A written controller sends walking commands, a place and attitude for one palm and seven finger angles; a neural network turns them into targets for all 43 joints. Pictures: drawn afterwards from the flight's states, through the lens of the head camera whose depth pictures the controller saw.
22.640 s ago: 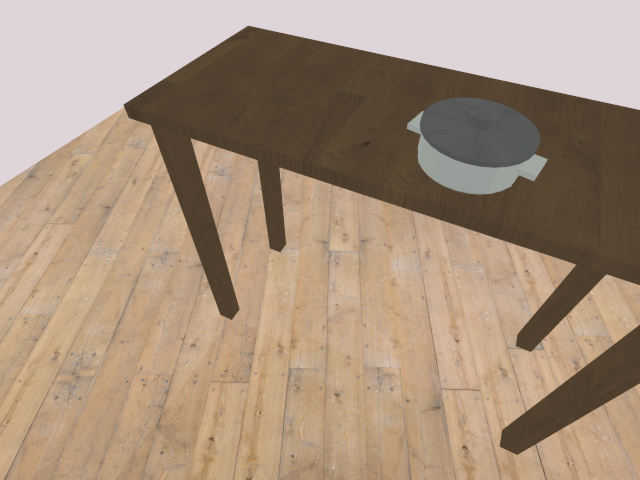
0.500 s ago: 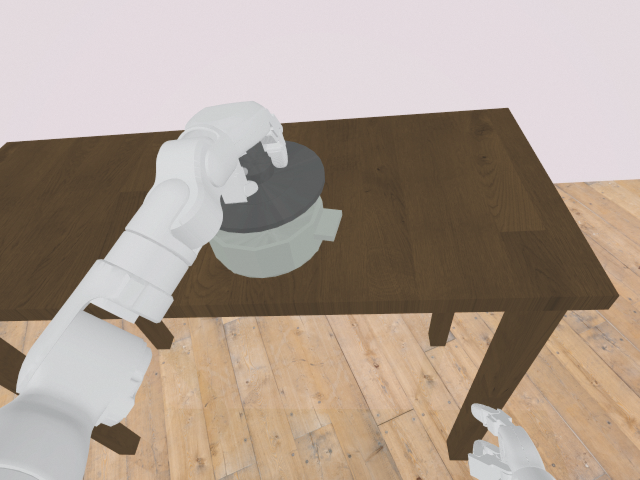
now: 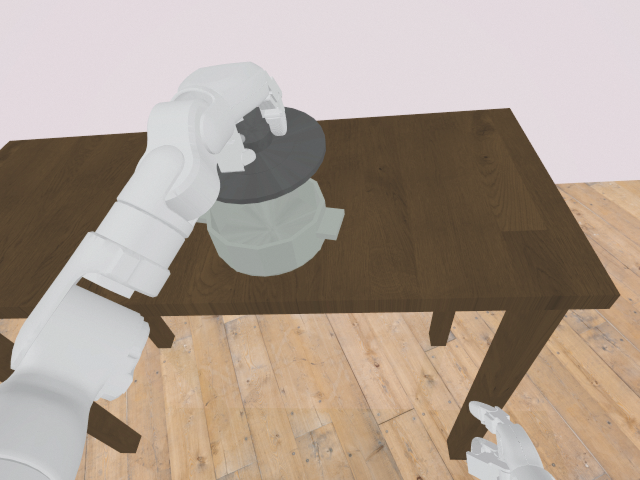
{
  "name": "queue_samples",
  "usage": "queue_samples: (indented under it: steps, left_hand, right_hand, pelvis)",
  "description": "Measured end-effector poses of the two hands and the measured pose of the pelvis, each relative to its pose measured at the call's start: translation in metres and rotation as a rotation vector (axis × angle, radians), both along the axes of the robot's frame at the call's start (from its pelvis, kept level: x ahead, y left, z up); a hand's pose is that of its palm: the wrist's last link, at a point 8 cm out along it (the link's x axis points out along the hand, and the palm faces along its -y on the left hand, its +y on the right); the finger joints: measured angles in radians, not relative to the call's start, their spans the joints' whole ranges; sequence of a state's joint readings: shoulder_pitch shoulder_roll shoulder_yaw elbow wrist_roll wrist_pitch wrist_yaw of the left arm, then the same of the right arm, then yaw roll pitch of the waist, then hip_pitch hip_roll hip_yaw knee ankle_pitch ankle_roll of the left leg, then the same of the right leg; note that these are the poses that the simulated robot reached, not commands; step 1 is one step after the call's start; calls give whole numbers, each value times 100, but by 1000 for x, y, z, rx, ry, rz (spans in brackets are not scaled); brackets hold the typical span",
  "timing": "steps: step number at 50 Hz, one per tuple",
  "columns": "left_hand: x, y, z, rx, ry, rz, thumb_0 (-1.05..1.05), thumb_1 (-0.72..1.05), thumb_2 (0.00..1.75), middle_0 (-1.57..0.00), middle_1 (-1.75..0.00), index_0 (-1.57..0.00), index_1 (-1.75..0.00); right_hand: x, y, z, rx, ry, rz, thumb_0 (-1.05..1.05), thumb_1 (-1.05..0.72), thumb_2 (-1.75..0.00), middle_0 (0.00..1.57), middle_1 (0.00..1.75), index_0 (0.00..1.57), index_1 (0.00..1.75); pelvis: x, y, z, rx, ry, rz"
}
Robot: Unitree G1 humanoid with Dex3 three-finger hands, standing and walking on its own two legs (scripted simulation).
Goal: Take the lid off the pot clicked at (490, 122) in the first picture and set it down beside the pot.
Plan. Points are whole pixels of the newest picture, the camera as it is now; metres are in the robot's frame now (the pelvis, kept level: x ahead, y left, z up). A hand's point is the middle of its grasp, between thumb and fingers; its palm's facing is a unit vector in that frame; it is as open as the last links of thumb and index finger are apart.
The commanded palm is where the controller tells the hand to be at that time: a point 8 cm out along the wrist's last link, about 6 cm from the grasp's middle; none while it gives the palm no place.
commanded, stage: lift the lid straight up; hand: left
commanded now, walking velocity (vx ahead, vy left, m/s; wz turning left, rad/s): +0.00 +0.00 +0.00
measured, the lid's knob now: (251, 135) +0.46 +0.10 +0.23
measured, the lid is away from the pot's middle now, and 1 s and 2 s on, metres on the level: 0.02 0.02 0.15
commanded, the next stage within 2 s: move the lid sideways beside the pot in 0.78 s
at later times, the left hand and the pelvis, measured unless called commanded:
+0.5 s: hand (225, 103) +0.43 +0.11 +0.29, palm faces -0.04 -0.08 -1.00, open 7.7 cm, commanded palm +0.39 +0.12 +0.36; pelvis +0.00 +0.00 +0.00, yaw +0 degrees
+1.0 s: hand (219, 86) +0.43 +0.11 +0.30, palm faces -0.02 -0.07 -1.00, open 7.7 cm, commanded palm +0.39 +0.13 +0.37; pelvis +0.00 +0.01 +0.00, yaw +0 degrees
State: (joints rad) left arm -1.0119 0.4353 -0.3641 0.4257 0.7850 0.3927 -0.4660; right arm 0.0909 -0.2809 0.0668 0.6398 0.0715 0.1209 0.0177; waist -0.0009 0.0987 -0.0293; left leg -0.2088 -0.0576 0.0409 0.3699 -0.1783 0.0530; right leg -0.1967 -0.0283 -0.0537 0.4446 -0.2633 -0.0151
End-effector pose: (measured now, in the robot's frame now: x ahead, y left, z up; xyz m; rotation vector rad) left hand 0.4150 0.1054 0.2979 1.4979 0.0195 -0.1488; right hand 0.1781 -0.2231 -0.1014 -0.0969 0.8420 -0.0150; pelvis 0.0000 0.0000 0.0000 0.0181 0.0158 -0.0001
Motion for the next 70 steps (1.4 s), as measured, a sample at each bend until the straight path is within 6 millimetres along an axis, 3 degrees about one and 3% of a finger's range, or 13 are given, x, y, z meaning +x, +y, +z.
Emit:
queue_samples:
  steps: [16, 38, 44, 48, 53, 62, 70]
  left_hand:
    - [-1, -8, 32, -3, -56, -24, 1, 3, 119, -83, -55, -85, -58]
    - [-5, 20, 55, 0, -69, 73, 1, 3, 119, -83, -55, -85, -58]
    - [-7, 10, 49, 19, -57, 21, 2, 3, 119, -83, -55, -85, -58]
    - [-7, 4, 56, 16, -76, -3, 1, 3, 119, -83, -55, -85, -58]
    - [-1, 14, 64, -4, -94, 47, 1, 3, 119, -83, -55, -85, -59]
    - [-6, 33, 50, 14, -70, 81, 1, 3, 119, -83, -55, -85, -58]
    - [-10, 62, 60, 1, -80, 160, 1, 3, 119, -83, -55, -86, -58]
  right_hand:
    - [-2, 0, -1, 7, -7, -5, 1, -91, -90, 20, 30, 19, 30]
    - [5, 4, 8, -17, -34, 11, 1, -91, -90, 20, 30, 19, 30]
    - [4, 12, 6, -7, -37, 18, 1, -91, -90, 20, 30, 19, 30]
    - [1, 16, 4, -2, -39, 17, 1, -91, -90, 20, 30, 19, 30]
    - [-5, 17, 1, 7, -19, 4, 1, -91, -90, 20, 30, 19, 30]
    - [-10, 9, 1, -13, -5, -6, 1, -91, -90, 20, 30, 19, 30]
    - [-5, 1, 5, -34, -23, -6, 1, -91, -90, 20, 30, 19, 30]
  pelvis:
    - [2, 1, 1, 0, 2, -6]
    - [-3, 5, 0, -5, 4, 4]
    - [-4, 9, 0, -7, 4, 10]
    - [-3, 12, 0, -6, 4, 3]
    - [-4, 13, 0, -4, 10, -8]
    - [-4, 11, 0, -5, 6, -6]
    - [-5, 8, 0, -7, 7, 2]
